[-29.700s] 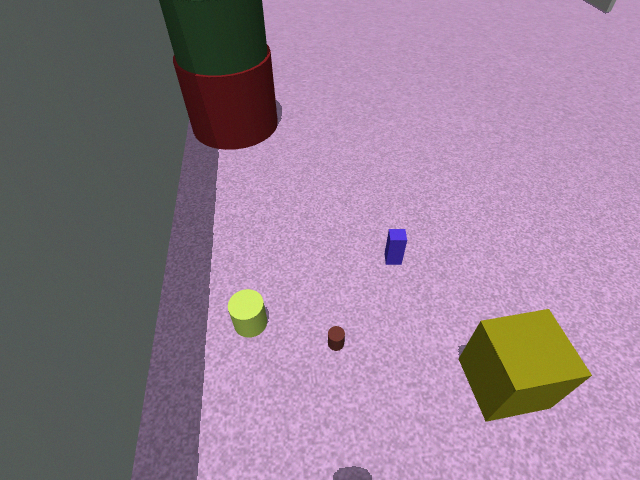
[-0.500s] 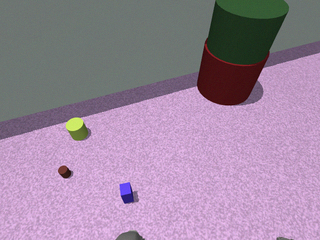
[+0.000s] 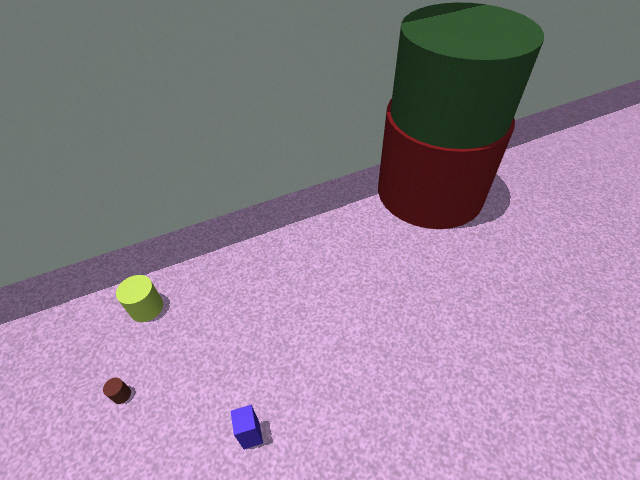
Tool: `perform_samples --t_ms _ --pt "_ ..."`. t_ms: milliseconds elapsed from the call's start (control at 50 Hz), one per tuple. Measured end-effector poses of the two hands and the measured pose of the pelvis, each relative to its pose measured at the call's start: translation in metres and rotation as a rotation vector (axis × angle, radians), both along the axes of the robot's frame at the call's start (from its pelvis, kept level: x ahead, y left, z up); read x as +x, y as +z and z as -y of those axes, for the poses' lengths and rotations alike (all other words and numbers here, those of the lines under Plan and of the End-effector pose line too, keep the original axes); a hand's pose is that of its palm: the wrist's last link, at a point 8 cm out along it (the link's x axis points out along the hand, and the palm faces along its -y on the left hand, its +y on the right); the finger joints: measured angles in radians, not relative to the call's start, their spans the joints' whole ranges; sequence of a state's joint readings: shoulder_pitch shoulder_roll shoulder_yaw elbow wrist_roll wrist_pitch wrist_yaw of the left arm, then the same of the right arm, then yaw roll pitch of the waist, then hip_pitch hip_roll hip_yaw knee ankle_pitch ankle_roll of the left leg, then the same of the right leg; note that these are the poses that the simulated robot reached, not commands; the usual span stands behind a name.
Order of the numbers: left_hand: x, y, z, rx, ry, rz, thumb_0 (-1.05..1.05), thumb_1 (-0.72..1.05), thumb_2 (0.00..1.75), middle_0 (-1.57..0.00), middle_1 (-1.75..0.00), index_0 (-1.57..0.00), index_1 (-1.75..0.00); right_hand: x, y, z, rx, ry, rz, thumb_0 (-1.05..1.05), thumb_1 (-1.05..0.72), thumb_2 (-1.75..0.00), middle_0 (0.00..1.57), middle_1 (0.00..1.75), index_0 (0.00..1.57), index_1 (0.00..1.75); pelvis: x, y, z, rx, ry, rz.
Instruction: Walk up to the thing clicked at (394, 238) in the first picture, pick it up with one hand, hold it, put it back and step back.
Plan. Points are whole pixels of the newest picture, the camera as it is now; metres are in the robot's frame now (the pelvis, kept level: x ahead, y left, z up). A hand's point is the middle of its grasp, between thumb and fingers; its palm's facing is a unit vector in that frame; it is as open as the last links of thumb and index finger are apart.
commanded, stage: walk up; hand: left
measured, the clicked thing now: (247, 427) +0.38 +0.23 -0.69
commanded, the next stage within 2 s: stand in 1.06 s
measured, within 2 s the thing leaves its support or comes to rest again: neither
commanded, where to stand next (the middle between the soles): +0.03 +0.01 m, yaw +1 degrees
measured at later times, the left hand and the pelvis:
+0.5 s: hand out of the picture +0.11 +0.26 -0.14, palm faces -0.01 -0.94 -0.33, open 7.4 cm; pelvis +0.02 +0.00 +0.02, yaw +0 degrees
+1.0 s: hand out of the picture +0.10 +0.26 -0.14, palm faces +0.00 -0.94 -0.33, open 7.4 cm; pelvis +0.03 +0.01 +0.02, yaw +0 degrees
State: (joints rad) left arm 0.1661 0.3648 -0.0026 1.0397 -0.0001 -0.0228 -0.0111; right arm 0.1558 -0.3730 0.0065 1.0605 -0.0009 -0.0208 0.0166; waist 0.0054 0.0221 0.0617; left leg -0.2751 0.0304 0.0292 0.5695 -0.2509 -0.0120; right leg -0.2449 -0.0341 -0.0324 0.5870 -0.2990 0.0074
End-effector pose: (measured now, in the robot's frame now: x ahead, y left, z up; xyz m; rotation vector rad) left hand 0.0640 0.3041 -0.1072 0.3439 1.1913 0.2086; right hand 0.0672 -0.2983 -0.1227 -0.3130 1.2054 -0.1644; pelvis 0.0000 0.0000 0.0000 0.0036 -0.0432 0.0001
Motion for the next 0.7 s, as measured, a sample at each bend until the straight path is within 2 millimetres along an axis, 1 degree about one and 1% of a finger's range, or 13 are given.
perform_samples --t_ms 80,140,200,280,360,460,600,700 --pt "0.025 0.004 0.004 -0.012 -0.011 0.036 0.00 0.90 0.89 -0.21 -0.30 -0.20 -0.30 0.007 0.004 -0.003 0.004 -0.007 -0.001 0.01 -0.90 -0.90 0.21 0.30 0.21 0.30 0.004 0.004 0.000 -0.001 0.001 0.002" --pt "0.041 0.006 0.007 -0.021 -0.018 0.055 0.00 0.90 0.89 -0.21 -0.30 -0.20 -0.30 0.013 0.009 -0.003 -0.001 -0.012 0.002 0.01 -0.90 -0.90 0.21 0.30 0.21 0.30 0.007 0.008 0.000 -0.003 0.001 0.002" --pt "0.051 0.008 0.009 -0.030 -0.022 0.063 0.00 0.90 0.89 -0.21 -0.30 -0.20 -0.30 0.018 0.013 -0.002 -0.010 -0.017 0.003 0.00 -0.90 -0.90 0.21 0.30 0.21 0.30 0.009 0.011 0.000 -0.004 0.001 0.001" --pt "0.058 0.009 0.010 -0.039 -0.020 0.060 0.00 0.90 0.89 -0.21 -0.30 -0.20 -0.30 0.022 0.019 0.001 -0.025 -0.022 0.002 0.00 -0.90 -0.90 0.21 0.30 0.21 0.30 0.013 0.014 -0.001 -0.005 0.002 -0.001" --pt "0.056 0.008 0.009 -0.043 -0.012 0.043 0.00 0.90 0.90 -0.21 -0.30 -0.20 -0.30 0.025 0.023 0.004 -0.037 -0.027 0.000 0.00 -0.90 -0.90 0.21 0.30 0.21 0.30 0.016 0.015 -0.002 -0.006 0.002 -0.001" --pt "0.048 0.006 0.006 -0.043 0.004 0.009 0.00 0.90 0.90 -0.20 -0.30 -0.20 -0.30 0.028 0.025 0.003 -0.043 -0.030 -0.003 0.00 -0.91 -0.90 0.21 0.30 0.21 0.30 0.018 0.017 -0.004 -0.008 0.001 -0.001" --pt "0.033 0.003 0.001 -0.042 0.025 -0.035 0.00 0.90 0.90 -0.20 -0.30 -0.20 -0.30 0.030 0.024 -0.003 -0.036 -0.029 -0.011 0.00 -0.91 -0.90 0.21 0.30 0.21 0.30 0.021 0.017 -0.006 -0.008 0.000 -0.001" --pt "0.025 0.003 -0.001 -0.041 0.036 -0.053 0.00 0.91 0.90 -0.20 -0.30 -0.20 -0.30 0.031 0.022 -0.008 -0.025 -0.027 -0.016 0.00 -0.90 -0.90 0.21 0.30 0.21 0.30 0.022 0.018 -0.009 -0.008 0.001 -0.001"
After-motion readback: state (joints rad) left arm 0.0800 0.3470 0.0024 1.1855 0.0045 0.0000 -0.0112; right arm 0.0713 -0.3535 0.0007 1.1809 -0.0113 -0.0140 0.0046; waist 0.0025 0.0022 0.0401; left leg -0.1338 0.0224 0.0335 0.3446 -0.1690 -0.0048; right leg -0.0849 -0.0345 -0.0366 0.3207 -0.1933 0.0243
